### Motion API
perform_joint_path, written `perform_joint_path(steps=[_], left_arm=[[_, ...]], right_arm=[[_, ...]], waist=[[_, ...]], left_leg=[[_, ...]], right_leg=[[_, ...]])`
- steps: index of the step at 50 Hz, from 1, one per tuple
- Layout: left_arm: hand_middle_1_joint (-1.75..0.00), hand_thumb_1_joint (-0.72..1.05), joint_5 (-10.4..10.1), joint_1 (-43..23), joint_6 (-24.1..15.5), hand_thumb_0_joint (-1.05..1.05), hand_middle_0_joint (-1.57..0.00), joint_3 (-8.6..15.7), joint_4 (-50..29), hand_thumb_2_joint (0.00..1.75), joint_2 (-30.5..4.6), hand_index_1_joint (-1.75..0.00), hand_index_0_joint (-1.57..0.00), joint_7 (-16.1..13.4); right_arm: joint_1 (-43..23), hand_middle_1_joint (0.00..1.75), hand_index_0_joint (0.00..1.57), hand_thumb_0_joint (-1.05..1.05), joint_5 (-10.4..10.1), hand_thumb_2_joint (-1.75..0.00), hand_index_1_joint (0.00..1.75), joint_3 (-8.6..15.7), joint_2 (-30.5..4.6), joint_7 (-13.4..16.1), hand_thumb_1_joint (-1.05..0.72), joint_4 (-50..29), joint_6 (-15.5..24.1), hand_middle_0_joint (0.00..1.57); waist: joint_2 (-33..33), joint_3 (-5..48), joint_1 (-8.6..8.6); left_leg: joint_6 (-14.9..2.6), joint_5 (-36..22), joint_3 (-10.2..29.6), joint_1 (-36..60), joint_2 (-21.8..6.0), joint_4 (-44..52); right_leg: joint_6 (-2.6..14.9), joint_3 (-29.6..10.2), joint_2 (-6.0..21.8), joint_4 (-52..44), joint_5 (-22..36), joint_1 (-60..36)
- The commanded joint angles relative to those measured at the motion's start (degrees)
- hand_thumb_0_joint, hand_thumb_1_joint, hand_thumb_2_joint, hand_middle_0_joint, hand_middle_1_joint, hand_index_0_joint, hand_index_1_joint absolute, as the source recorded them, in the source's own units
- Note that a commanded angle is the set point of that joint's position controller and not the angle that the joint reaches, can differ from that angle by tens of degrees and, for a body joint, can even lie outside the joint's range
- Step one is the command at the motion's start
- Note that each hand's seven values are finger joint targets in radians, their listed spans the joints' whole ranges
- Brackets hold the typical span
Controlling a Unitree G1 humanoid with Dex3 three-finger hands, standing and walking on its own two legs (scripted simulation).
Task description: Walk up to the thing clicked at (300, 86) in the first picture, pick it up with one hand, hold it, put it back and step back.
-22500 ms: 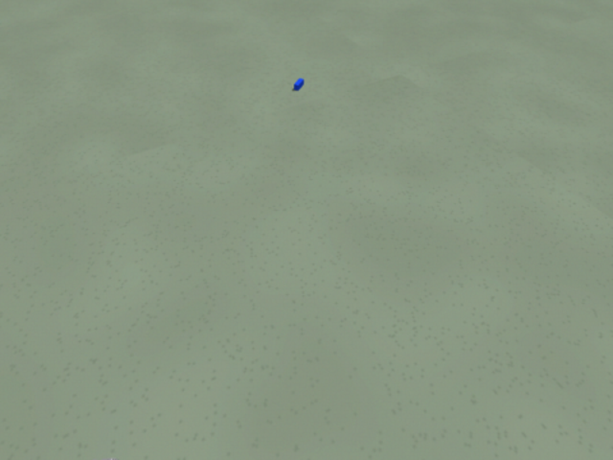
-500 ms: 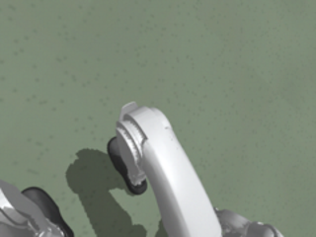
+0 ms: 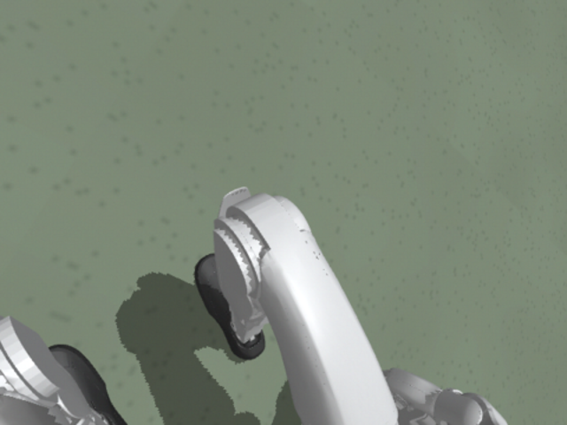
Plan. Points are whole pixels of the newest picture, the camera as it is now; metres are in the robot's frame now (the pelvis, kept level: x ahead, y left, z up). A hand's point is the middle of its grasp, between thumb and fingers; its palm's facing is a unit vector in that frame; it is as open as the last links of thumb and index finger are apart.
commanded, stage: close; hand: left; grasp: from above
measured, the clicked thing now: out of the picture +0.47 +0.31 -0.29
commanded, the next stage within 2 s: settle in 1.58 s
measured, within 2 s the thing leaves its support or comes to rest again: neither
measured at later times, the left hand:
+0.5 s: hand out of the picture +0.47 +0.27 -0.24, palm faces +0.07 -0.50 -0.86, open 8.2 cm
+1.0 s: hand out of the picture +0.47 +0.27 -0.24, palm faces +0.06 -0.50 -0.87, open 7.5 cm
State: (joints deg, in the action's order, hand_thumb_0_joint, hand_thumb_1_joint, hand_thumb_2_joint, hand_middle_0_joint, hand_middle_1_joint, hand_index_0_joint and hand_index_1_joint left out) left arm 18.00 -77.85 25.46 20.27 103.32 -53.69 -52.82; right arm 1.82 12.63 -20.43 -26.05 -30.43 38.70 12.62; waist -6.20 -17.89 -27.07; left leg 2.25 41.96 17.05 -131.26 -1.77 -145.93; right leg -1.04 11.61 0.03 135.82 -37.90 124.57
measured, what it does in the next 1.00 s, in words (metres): stands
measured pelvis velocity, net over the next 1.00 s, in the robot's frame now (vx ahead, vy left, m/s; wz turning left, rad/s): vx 0.00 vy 0.00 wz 0.00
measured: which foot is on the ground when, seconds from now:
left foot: down 0.00-1.00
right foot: down 0.00-1.00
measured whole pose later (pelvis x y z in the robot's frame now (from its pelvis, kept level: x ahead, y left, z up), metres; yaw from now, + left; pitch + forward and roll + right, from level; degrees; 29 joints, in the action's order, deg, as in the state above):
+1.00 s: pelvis +0.00 +0.00 +0.00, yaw +0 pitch +25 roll -14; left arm 17.2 -76.9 24.5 19.4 102.6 -53.1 -52.7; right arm 1.6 12.0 -20.6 -26.5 -30.6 38.8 11.5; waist -5.9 -18.1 -27.2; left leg 2.3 42.5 17.3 -131.5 -1.5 -147.0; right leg -1.2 11.7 0.0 136.7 -38.3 124.8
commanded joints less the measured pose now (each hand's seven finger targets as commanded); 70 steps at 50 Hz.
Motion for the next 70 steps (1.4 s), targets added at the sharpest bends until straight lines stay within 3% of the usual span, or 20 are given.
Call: perform_joint_path(steps=[1,6,12,16,21,26,29,31,36,39,43,54,59,60,66,70], left_arm=[[-0.44,0.23,0.33,-16.04,-1.0,0.0,-0.65,-1.88,-6.19,0.48,-8.45,-0.45,-0.63,-2.72],[-0.39,0.31,-0.31,-15.15,-1.43,0.0,-0.72,-1.83,-5.69,0.46,-8.27,-0.41,-0.71,-3.45],[-0.36,0.34,-1.05,-14.4,-1.31,0.0,-0.74,-2.18,-4.42,0.42,-7.84,-0.37,-0.73,-3.22],[-0.33,0.33,-1.56,-15.58,-1.57,0.0,-0.74,-2.55,-6.48,0.39,-7.88,-0.35,-0.72,-2.89],[-0.31,0.37,-0.38,-14.25,-1.31,0.0,-0.77,-2.44,-5.51,0.38,-8.42,-0.33,-0.76,-2.47],[-0.27,0.38,-0.53,-14.33,-1.12,0.0,-0.78,-2.38,-5.82,0.33,-8.58,-0.29,-0.77,-2.42],[-0.26,0.39,-0.96,-13.93,-0.97,0.0,-0.79,-2.71,-5.41,0.34,-6.97,-0.28,-0.78,-1.99],[-0.24,0.41,-0.04,-15.43,-1.05,0.0,-0.81,-2.77,-7.3,0.3,-8.53,-0.26,-0.79,-1.99],[-0.22,0.42,0.14,-14.12,-0.91,0.0,-0.82,-2.71,-5.21,0.3,-7.69,-0.24,-0.81,-1.98],[-0.2,0.44,0.59,-14.76,-0.97,0.0,-0.84,-2.76,-6.27,0.29,-8.23,-0.22,-0.82,-1.71],[-0.21,0.43,-0.26,-14.19,-0.93,0.0,-0.83,-2.84,-5.21,0.3,-7.33,-0.23,-0.81,-1.94],[-0.16,0.5,0.64,-14.2,-1.34,0.0,-0.89,-2.83,-5.77,0.27,-7.82,-0.19,-0.88,-1.68],[-0.17,0.52,-0.63,-13.65,-1.45,0.0,-0.92,-3.17,-5.71,0.31,-5.84,-0.2,-0.89,-1.43],[-0.15,0.52,0.17,-14.21,-1.66,0.0,-0.92,-2.8,-6.3,0.31,-7.18,-0.19,-0.89,-1.74],[-0.15,0.57,0.85,-13.79,-1.89,0.0,-0.95,-3.21,-5.49,0.3,-6.78,-0.18,-0.93,-1.76],[-0.15,0.57,-0.24,-13.21,-1.77,0.0,-0.95,-2.73,-4.27,0.29,-6.35,-0.18,-0.93,-2.18]], right_arm=[[10.54,0.3,0.2,0.0,0.33,-0.89,0.3,3.95,-19.98,-0.6,-0.88,2.76,-0.29,0.2],[12.42,0.3,0.2,0.0,0.3,-0.89,0.3,3.67,-20.2,-1.0,-0.88,1.88,-0.65,0.2],[10.82,0.3,0.2,0.0,0.64,-0.89,0.3,3.07,-20.29,-0.81,-0.88,1.79,-0.93,0.2],[10.71,0.3,0.2,0.0,0.41,-0.9,0.3,3.35,-20.65,-0.88,-0.88,2.24,-0.74,0.2],[11.58,0.3,0.2,0.0,-0.1,-0.89,0.3,3.09,-20.11,-0.88,-0.88,1.92,-1.3,0.2],[10.7,0.3,0.2,0.0,0.04,-0.89,0.3,3.48,-20.45,-0.86,-0.88,2.3,-1.07,0.2],[11.63,0.3,0.2,0.0,-0.26,-0.89,0.3,3.52,-20.22,-0.97,-0.88,1.67,-1.18,0.2],[10.96,0.3,0.2,0.0,-0.32,-0.89,0.3,3.38,-19.96,-0.84,-0.88,2.36,-1.21,0.2],[11.47,0.3,0.2,0.0,-0.35,-0.89,0.3,3.77,-19.95,-0.76,-0.88,2.29,-1.28,0.2],[11.24,0.3,0.2,0.0,-0.5,-0.89,0.3,3.92,-19.6,-0.72,-0.88,2.85,-1.25,0.2],[10.56,0.3,0.2,0.0,0.02,-0.89,0.3,3.99,-19.9,-0.67,-0.88,2.91,-0.97,0.2],[11.49,0.3,0.2,0.0,-0.07,-0.89,0.3,4.21,-19.59,-0.5,-0.88,2.82,-1.15,0.2],[10.8,0.3,0.2,0.0,-0.14,-0.89,0.3,4.43,-19.86,-0.62,-0.88,2.77,-0.86,0.2],[11.48,0.3,0.2,0.0,-0.31,-0.89,0.3,4.38,-19.71,-0.54,-0.88,2.76,-0.97,0.2],[11.98,0.3,0.2,0.0,-0.08,-0.89,0.3,4.44,-19.71,-0.68,-0.88,3.34,-0.71,0.2],[11.6,0.3,0.2,0.0,0.03,-0.89,0.3,4.19,-19.62,-0.8,-0.88,2.75,-0.69,0.2]], waist=[[28.47,39.2,-6.57],[27.43,40.44,-6.69],[27.76,38.98,-7.2],[27.39,39.19,-7.15],[26.66,40.13,-6.91],[26.7,39.66,-6.75],[27.29,39.68,-7.03],[26.91,40.74,-6.57],[26.64,39.52,-7.0],[25.82,40.73,-6.35],[25.38,39.97,-6.67],[27.5,39.99,-6.33],[27.88,39.74,-6.51],[27.97,40.26,-6.25],[27.0,41.08,-6.57],[26.13,40.38,-6.55]], left_leg=[[-3.19,-9.98,-5.12,27.58,-0.11,12.9],[-3.49,-12.97,-5.87,25.61,0.03,11.75],[-3.28,-10.5,-5.45,27.68,0.49,11.92],[-3.54,-11.04,-6.05,25.72,0.56,11.32],[-3.61,-11.14,-5.91,25.0,0.25,11.35],[-3.68,-10.77,-5.68,25.5,0.33,11.27],[-3.32,-11.51,-5.3,26.97,0.4,11.65],[-3.68,-10.87,-5.98,25.3,0.25,11.62],[-3.74,-10.22,-5.63,25.24,0.3,11.63],[-3.88,-9.89,-6.3,23.67,0.36,11.8],[-3.76,-10.66,-5.84,24.75,0.37,11.53],[-3.52,-10.59,-5.82,25.59,0.13,12.59],[-3.13,-11.12,-5.32,28.09,0.19,12.44],[-3.41,-10.87,-5.1,27.03,-0.13,12.61],[-3.55,-11.86,-6.08,25.97,0.3,11.97],[-3.67,-11.57,-5.82,25.6,0.41,11.72]], right_leg=[[0.05,6.09,-1.98,-11.92,17.0,-21.13],[-0.58,5.39,-2.32,-12.29,20.14,-24.47],[-0.03,6.65,-1.9,-11.08,17.31,-22.6],[-0.68,6.29,-1.97,-11.36,18.11,-23.43],[-0.22,5.84,-2.32,-11.74,18.54,-23.41],[-0.44,6.32,-2.05,-11.28,17.99,-23.09],[-0.34,6.5,-1.97,-10.63,17.85,-22.78],[-0.36,6.01,-2.4,-11.9,18.36,-23.29],[-0.23,6.09,-2.08,-11.72,17.13,-22.38],[-0.38,5.65,-2.5,-12.72,17.13,-23.34],[-0.71,6.19,-2.16,-11.87,17.9,-23.84],[-0.2,6.09,-2.4,-12.16,17.51,-23.0],[-0.16,6.56,-2.03,-11.27,17.36,-21.44],[0.09,6.29,-2.15,-11.69,17.33,-21.41],[-0.37,5.84,-2.33,-12.16,18.72,-23.44],[-0.39,6.14,-2.15,-11.72,18.29,-23.49]])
